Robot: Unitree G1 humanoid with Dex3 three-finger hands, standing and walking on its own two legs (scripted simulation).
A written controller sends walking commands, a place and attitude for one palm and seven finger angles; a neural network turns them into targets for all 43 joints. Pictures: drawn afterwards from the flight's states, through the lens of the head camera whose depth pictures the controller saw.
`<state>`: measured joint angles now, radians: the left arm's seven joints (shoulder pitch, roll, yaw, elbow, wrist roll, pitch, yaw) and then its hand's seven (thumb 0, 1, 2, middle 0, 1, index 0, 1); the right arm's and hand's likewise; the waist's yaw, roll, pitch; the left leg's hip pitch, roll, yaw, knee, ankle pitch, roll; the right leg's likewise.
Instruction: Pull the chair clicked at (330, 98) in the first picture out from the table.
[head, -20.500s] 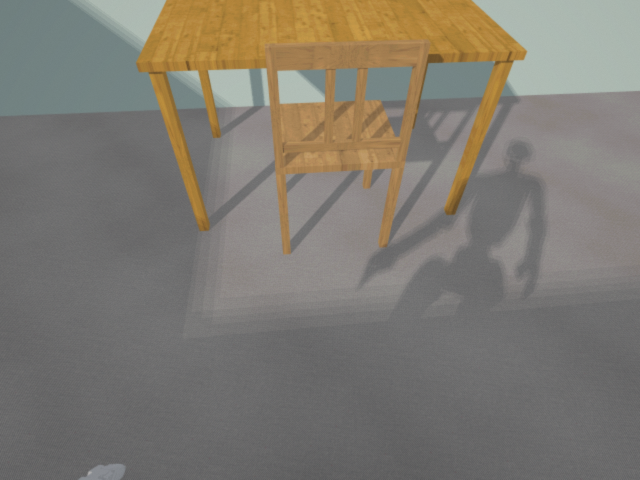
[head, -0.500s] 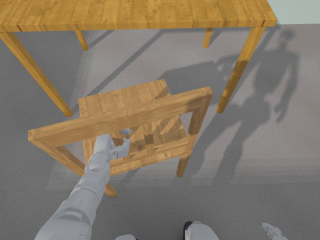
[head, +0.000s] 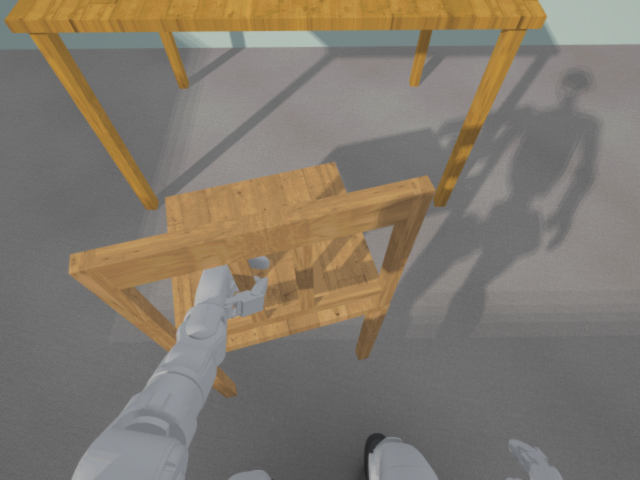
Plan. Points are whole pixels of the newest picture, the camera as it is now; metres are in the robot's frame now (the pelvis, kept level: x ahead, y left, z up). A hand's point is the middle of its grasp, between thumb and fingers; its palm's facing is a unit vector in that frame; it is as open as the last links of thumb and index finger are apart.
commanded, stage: stop walking, hand still on the chair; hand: left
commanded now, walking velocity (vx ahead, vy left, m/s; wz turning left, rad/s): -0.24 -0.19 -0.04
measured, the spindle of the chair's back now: (249, 290) +0.39 +0.11 -0.11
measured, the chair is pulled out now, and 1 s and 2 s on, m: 0.47 0.57 0.57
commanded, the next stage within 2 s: open the thumb and straighten the fingers in 1.00 s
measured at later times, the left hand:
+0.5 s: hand (242, 365) +0.26 +0.10 -0.06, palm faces -0.04 -0.99 -0.15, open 5.5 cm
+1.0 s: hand (241, 367) +0.26 +0.10 -0.06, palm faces -0.11 -0.98 -0.14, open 5.5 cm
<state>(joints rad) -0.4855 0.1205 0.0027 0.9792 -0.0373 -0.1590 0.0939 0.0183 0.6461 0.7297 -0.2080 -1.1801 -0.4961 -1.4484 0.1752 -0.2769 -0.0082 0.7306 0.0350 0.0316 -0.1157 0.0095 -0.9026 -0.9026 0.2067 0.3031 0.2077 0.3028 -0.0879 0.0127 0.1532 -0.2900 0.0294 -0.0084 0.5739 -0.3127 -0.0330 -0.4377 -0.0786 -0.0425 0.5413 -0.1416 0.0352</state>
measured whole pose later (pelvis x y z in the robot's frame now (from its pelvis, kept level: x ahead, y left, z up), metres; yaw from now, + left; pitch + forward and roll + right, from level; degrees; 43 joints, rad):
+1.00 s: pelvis -0.03 +0.01 +0.01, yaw -3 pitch -1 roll +0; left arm -0.18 0.11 -0.07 0.80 -0.03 -0.13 0.08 0.03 0.65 0.73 -0.18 -1.18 -0.50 -1.45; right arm 0.19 -0.18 0.03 0.70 0.02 0.02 -0.09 0.01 -0.90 -0.90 0.21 0.30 0.21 0.30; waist -0.02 0.01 0.09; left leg -0.20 0.05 0.05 0.48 -0.25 -0.02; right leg -0.21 -0.04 0.00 0.47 -0.24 0.03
